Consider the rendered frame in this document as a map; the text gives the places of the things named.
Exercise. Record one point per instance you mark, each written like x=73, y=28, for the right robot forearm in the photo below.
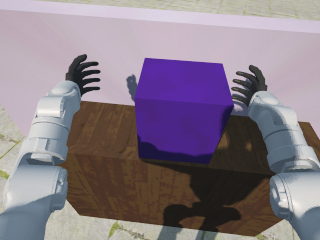
x=288, y=151

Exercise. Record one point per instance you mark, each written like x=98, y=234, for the left robot forearm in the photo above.
x=46, y=143

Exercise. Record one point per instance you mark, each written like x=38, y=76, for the robot left upper arm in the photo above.
x=35, y=191

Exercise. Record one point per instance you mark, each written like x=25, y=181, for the pedestal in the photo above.
x=107, y=179

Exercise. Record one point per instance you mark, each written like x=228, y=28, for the robot left hand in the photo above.
x=76, y=74

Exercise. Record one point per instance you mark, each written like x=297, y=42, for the robot right hand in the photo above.
x=258, y=84

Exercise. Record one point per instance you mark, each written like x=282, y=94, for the robot right upper arm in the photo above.
x=295, y=197

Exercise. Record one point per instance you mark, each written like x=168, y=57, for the carton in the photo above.
x=181, y=109

